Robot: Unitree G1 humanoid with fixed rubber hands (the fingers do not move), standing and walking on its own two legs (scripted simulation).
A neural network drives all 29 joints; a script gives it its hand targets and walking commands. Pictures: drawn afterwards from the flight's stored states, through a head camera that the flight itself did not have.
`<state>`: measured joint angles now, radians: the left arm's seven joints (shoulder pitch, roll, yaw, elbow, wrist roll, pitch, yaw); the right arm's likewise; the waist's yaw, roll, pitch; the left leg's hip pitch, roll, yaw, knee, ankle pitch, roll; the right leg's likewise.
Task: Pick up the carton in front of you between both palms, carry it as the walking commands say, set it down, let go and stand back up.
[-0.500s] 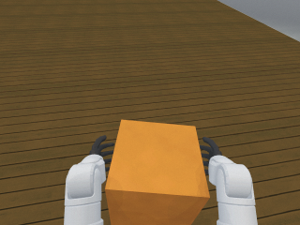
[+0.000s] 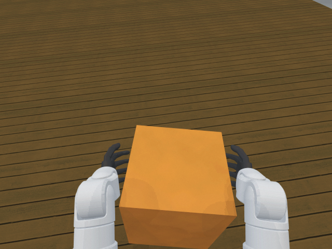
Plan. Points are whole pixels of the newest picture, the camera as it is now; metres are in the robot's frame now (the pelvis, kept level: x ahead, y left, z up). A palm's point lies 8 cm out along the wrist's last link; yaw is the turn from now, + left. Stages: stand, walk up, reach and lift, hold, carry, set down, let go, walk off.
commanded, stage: carry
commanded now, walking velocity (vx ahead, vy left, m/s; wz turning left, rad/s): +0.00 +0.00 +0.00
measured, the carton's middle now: (173, 189) +0.28 +0.01 -0.01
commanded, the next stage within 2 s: hold in 1.94 s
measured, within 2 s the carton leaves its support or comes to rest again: neither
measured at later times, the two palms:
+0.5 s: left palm (101, 158) +0.32 +0.18 +0.08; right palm (225, 155) +0.32 -0.12 +0.08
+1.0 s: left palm (96, 176) +0.28 +0.18 +0.07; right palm (226, 174) +0.28 -0.11 +0.07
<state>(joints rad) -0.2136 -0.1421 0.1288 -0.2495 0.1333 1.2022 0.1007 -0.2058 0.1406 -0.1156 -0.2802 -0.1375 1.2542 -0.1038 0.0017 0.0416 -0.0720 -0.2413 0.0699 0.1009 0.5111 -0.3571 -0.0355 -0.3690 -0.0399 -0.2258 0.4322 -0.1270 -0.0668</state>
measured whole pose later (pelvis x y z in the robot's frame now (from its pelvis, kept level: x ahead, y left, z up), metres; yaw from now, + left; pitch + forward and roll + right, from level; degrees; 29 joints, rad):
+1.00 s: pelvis +0.01 +0.03 -0.01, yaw +1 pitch +2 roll +0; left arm -0.19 -0.14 0.12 -0.12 0.17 1.13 0.08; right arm -0.18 0.14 -0.10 -0.13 -0.17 1.17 -0.08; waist 0.00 0.01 -0.14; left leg -0.20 0.03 0.12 0.55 -0.37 0.01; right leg -0.36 -0.09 -0.21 0.54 -0.20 -0.01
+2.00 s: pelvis -0.01 +0.04 +0.00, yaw +2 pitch -1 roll -1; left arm -0.24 -0.15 0.18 0.21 0.26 0.70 0.03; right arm -0.23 0.14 -0.16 0.17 -0.24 0.75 -0.05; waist -0.01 0.02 -0.02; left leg -0.17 0.02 0.10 0.52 -0.33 0.03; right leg -0.29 -0.06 -0.14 0.46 -0.13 -0.01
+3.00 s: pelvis -0.04 +0.00 -0.03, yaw +7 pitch +11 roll +0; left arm -0.56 -0.19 0.48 0.62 0.43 0.26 0.00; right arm -0.50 0.22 -0.48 0.47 -0.42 0.32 -0.01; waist -0.05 0.05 0.11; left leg -0.61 -0.01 -0.03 0.77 -0.34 -0.01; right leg -0.70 -0.02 -0.04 0.71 -0.19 -0.02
